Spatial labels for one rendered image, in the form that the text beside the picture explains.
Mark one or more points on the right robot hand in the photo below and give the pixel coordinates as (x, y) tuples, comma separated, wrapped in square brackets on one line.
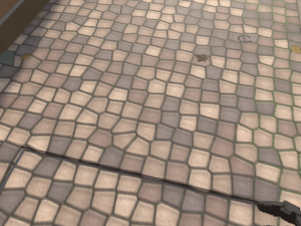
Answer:
[(286, 210)]

